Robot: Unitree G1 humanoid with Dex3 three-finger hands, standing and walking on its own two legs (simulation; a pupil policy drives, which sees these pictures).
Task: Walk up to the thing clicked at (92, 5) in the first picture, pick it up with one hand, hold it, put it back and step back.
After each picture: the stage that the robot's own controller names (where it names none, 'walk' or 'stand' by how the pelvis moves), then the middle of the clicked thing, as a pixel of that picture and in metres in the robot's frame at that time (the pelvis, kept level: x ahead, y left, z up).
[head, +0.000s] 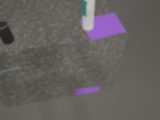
stand; (88, 9) +0.86 -0.01 -0.01
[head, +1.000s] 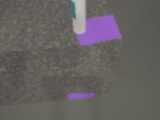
rise first; (78, 11) +0.77 +0.06 +0.02
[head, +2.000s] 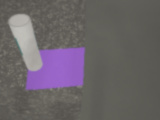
stand; (28, 46) +0.48 +0.26 +0.02
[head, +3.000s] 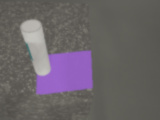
stand; (38, 51) +0.48 +0.19 +0.02
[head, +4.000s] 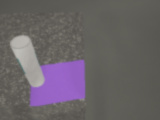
stand; (29, 64) +0.45 +0.24 -0.01
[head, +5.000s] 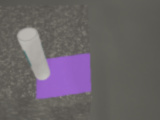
stand; (36, 57) +0.47 +0.22 -0.01
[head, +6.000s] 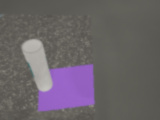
stand; (39, 68) +0.43 +0.19 -0.01
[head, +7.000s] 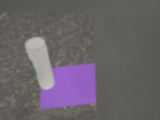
stand; (42, 66) +0.44 +0.19 -0.01
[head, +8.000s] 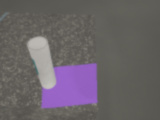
rise first; (44, 65) +0.45 +0.18 -0.01
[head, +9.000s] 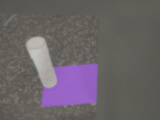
rise first; (43, 65) +0.45 +0.21 -0.01
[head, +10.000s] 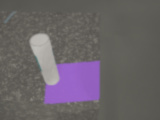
go down; (46, 62) +0.46 +0.19 -0.01
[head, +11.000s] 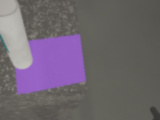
go down; (15, 39) +0.46 +0.19 +0.06
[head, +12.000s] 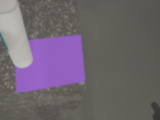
close in; (15, 38) +0.46 +0.19 +0.07
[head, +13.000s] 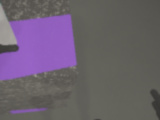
close; out of the picture +0.49 +0.20 +0.11
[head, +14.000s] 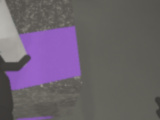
lift; (5, 37) +0.45 +0.19 +0.10
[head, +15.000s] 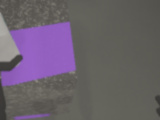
lift; out of the picture +0.45 +0.20 +0.10
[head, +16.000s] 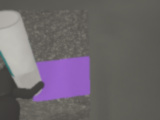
lift; (20, 61) +0.32 +0.18 +0.18
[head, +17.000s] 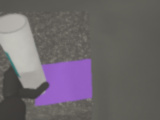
hold; (26, 62) +0.33 +0.17 +0.17
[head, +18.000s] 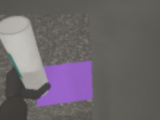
hold; (28, 63) +0.33 +0.16 +0.16
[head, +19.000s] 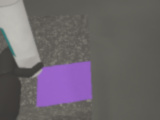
crouch; (21, 42) +0.38 +0.18 +0.20
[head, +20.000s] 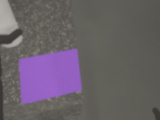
lower; out of the picture +0.50 +0.21 +0.20
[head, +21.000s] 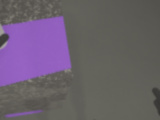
lower; out of the picture +0.51 +0.21 +0.10
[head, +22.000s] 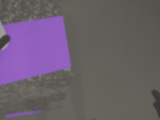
lower; out of the picture +0.51 +0.21 +0.10
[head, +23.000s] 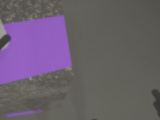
lower; out of the picture +0.51 +0.21 +0.11
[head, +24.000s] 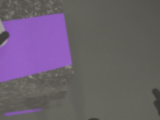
lower; out of the picture +0.51 +0.21 +0.11
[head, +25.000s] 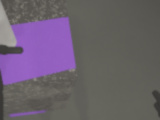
open; out of the picture +0.50 +0.19 +0.10
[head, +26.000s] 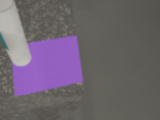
sink last; (12, 36) +0.48 +0.19 +0.07
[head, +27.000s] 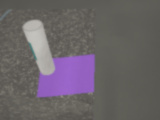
stand; (41, 50) +0.50 +0.21 +0.05
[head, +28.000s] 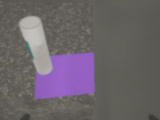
stand; (38, 49) +0.48 +0.19 +0.05
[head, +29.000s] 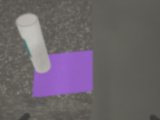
stand; (36, 47) +0.49 +0.20 +0.05
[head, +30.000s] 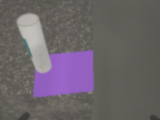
stand; (37, 47) +0.48 +0.20 +0.05
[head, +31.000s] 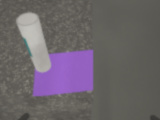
stand; (36, 46) +0.49 +0.20 +0.06
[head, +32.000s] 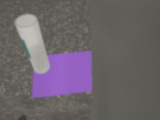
stand; (35, 47) +0.48 +0.20 +0.05
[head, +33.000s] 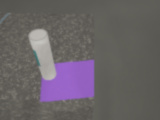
stand; (44, 57) +0.50 +0.19 -0.01
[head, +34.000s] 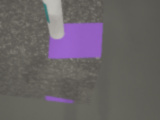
walk; (54, 13) +0.63 +0.13 +0.02
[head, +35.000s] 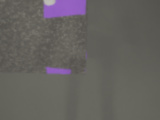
walk; out of the picture +0.93 +0.23 +0.03
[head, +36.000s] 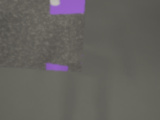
stand; out of the picture +1.12 +0.20 +0.01
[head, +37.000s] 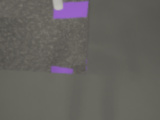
stand; out of the picture +1.11 +0.20 -0.01
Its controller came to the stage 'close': yes
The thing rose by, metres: 0.20
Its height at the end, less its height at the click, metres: +0.00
